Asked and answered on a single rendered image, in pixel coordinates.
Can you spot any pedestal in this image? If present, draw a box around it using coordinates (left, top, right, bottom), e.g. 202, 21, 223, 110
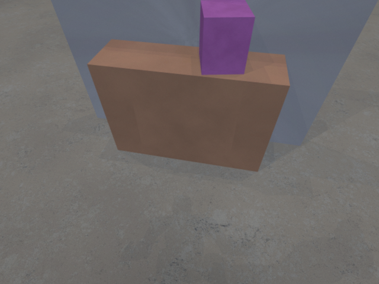
87, 39, 290, 172

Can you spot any carton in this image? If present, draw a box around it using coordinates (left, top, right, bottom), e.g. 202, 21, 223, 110
199, 0, 255, 75

